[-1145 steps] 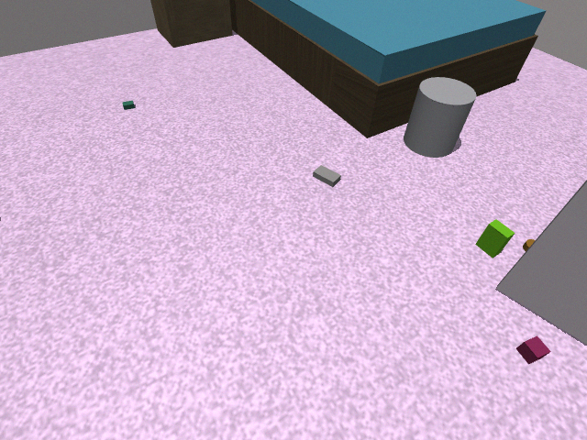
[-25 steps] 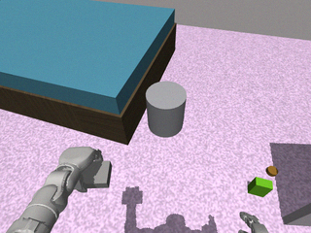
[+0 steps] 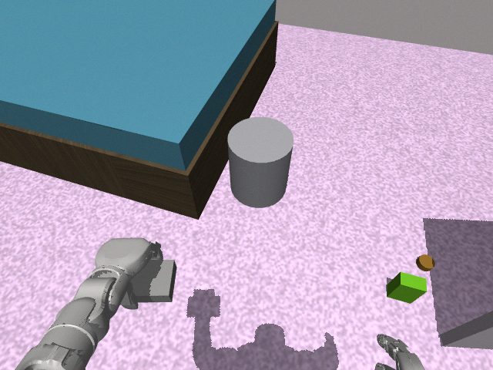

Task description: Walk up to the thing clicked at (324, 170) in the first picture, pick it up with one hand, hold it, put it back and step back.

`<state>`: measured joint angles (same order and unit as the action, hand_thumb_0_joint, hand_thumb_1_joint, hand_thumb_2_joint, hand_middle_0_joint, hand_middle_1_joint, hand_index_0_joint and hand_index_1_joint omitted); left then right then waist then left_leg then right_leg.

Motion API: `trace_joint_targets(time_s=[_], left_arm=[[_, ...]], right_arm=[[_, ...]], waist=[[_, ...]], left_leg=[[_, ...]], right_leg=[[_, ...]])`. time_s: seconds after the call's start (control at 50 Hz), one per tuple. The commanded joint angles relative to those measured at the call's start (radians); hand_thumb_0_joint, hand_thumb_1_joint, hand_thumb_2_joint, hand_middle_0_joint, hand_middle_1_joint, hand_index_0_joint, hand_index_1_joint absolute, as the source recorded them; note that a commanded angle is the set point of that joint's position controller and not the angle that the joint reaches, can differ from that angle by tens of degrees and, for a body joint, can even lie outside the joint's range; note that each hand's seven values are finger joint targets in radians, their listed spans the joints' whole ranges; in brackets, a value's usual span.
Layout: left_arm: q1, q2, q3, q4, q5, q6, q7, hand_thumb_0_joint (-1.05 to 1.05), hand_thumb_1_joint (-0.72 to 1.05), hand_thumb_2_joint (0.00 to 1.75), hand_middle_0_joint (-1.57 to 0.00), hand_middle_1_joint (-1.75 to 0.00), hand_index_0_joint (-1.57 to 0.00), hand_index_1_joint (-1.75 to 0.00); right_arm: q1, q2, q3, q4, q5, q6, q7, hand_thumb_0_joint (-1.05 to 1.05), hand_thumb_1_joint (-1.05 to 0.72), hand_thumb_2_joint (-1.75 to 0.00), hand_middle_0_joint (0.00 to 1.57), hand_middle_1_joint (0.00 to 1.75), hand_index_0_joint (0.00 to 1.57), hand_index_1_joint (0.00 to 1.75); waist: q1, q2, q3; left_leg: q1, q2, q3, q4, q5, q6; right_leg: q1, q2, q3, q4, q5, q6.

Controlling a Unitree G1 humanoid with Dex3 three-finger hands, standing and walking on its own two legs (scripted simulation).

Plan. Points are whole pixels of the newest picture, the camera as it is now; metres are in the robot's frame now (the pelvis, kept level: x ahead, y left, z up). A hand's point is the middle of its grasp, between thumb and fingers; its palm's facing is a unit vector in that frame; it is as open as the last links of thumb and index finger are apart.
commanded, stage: crouch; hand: left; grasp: from above
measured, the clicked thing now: (140, 280) +0.30 +0.21 -0.11
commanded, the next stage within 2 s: lower in 1.66 s
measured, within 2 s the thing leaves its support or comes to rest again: neither
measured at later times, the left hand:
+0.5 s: hand (164, 298) +0.33 +0.21 -0.31, palm faces -0.44 +0.04 -0.90, open 9.8 cm
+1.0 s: hand (178, 307) +0.36 +0.21 -0.50, palm faces -0.45 +0.00 -0.89, open 9.8 cm
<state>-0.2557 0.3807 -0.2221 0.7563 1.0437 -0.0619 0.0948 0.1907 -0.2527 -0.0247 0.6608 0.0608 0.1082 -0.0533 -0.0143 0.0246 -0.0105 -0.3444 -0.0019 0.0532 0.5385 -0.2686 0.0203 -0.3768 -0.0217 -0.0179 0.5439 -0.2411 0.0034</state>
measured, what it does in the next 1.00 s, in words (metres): lowers itself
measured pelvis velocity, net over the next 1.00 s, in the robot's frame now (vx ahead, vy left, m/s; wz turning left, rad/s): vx -0.07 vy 0.00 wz -0.01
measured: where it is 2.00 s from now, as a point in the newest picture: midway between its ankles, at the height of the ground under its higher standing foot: outside the picture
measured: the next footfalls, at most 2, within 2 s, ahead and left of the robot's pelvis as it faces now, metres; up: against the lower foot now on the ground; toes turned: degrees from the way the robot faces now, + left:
none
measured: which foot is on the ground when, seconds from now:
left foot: down 0.00-1.00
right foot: down 0.00-1.00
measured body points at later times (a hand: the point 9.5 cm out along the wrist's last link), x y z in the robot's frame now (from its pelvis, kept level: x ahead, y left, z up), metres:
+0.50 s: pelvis -0.06 +0.00 -0.18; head +0.10 +0.01 +0.24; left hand +0.35 +0.21 -0.26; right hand -0.01 -0.28 -0.31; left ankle +0.00 +0.11 -0.73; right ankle +0.02 -0.12 -0.73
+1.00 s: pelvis -0.07 +0.00 -0.33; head +0.16 +0.03 +0.06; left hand +0.38 +0.21 -0.45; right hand +0.00 -0.28 -0.45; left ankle +0.00 +0.11 -0.73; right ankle +0.02 -0.12 -0.73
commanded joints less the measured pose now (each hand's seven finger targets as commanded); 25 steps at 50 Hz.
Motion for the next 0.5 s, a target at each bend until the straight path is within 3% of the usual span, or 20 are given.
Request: trace_joint_targets(time_s=[0.0,0.12,0.14,0.2,0.28,0.3,0.34,0.38,0.46,0.48], left_arm=[[-0.386,0.157,0.078,-0.043,0.041,-0.012,0.134,0.00,0.68,0.63,-1.10,-0.44,-1.08,-0.46],[-0.501,0.114,0.077,0.141,0.108,-0.015,0.258,0.00,0.75,0.64,-1.13,-0.48,-1.13,-0.48],[-0.520,0.133,0.091,0.151,0.115,-0.014,0.274,0.00,0.74,0.63,-1.12,-0.48,-1.12,-0.48],[-0.546,0.149,0.110,0.206,0.122,-0.008,0.305,0.00,0.72,0.66,-1.14,-0.44,-1.12,-0.47],[-0.603,0.180,0.138,0.230,0.127,-0.002,0.329,0.00,0.72,0.65,-1.14,-0.44,-1.12,-0.46],[-0.602,0.166,0.132,0.246,0.129,0.002,0.330,0.00,0.71,0.66,-1.14,-0.44,-1.12,-0.46],[-0.624,0.200,0.155,0.242,0.131,0.004,0.336,0.00,0.69,0.68,-1.14,-0.43,-1.11,-0.47],[-0.667,0.187,0.153,0.240,0.115,0.005,0.336,0.00,0.67,0.70,-1.12,-0.44,-1.09,-0.48],[-0.696,0.240,0.180,0.299,0.118,0.002,0.341,0.00,0.64,0.71,-1.09,-0.47,-1.06,-0.50],[-0.717,0.225,0.172,0.307,0.115,-0.005,0.339,0.00,0.64,0.74,-1.10,-0.47,-1.06,-0.51]], right_arm=[[0.027,-0.146,-0.068,-0.058,-0.023,-0.030,0.006,0.00,-0.89,-0.90,0.20,0.30,0.20,0.30],[0.096,-0.156,-0.094,-0.036,-0.050,-0.057,0.026,0.00,-0.89,-0.90,0.20,0.30,0.20,0.30],[0.097,-0.161,-0.100,-0.033,-0.054,-0.063,0.027,0.00,-0.89,-0.90,0.20,0.30,0.20,0.30],[0.113,-0.170,-0.107,-0.026,-0.065,-0.079,0.027,0.00,-0.90,-0.90,0.20,0.30,0.20,0.30],[0.118,-0.178,-0.115,-0.021,-0.078,-0.100,0.020,0.00,-0.90,-0.90,0.20,0.30,0.20,0.30],[0.123,-0.177,-0.114,-0.024,-0.081,-0.104,0.019,0.00,-0.90,-0.90,0.20,0.30,0.20,0.30],[0.125,-0.185,-0.118,-0.023,-0.085,-0.112,0.016,0.00,-0.90,-0.90,0.20,0.30,0.20,0.30],[0.121,-0.185,-0.117,-0.018,-0.092,-0.124,0.015,0.00,-0.90,-0.90,0.20,0.30,0.20,0.30],[0.125,-0.190,-0.112,-0.011,-0.101,-0.142,0.015,0.00,-0.89,-0.90,0.20,0.30,0.20,0.30],[0.128,-0.187,-0.109,-0.004,-0.107,-0.148,0.019,0.00,-0.89,-0.90,0.20,0.30,0.20,0.30]], waist=[[-0.040,-0.036,-0.284],[-0.070,-0.008,-0.412],[-0.058,0.014,-0.446],[-0.067,0.037,-0.514],[-0.071,0.056,-0.590],[-0.085,0.064,-0.609],[-0.082,0.052,-0.646],[-0.099,0.067,-0.672],[-0.115,0.026,-0.685],[-0.130,0.021,-0.682]], left_leg=[[-0.021,-0.020,-0.027,0.115,0.187,-0.008],[-0.294,-0.013,-0.038,0.391,0.137,-0.008],[-0.332,-0.014,-0.040,0.433,0.134,-0.009],[-0.449,-0.014,-0.051,0.537,0.079,-0.008],[-0.615,-0.012,-0.068,0.658,-0.032,-0.008],[-0.643,-0.013,-0.071,0.679,-0.060,-0.008],[-0.711,-0.011,-0.084,0.720,-0.114,-0.009],[-0.760,-0.009,-0.089,0.765,-0.162,-0.009],[-0.911,-0.019,-0.082,0.855,-0.278,0.001],[-0.948,-0.020,-0.077,0.883,-0.299,0.005]], right_leg=[[-0.077,0.035,0.014,0.071,0.152,-0.025],[-0.351,0.040,0.010,0.327,0.098,-0.036],[-0.400,0.041,0.009,0.370,0.093,-0.038],[-0.518,0.041,0.004,0.484,0.040,-0.044],[-0.673,0.040,-0.004,0.627,-0.048,-0.050],[-0.704,0.037,-0.004,0.652,-0.071,-0.051],[-0.752,0.035,-0.009,0.705,-0.113,-0.051],[-0.819,0.028,-0.010,0.751,-0.155,-0.051],[-0.898,0.026,-0.013,0.825,-0.260,-0.048],[-0.918,0.024,-0.010,0.838,-0.278,-0.046]])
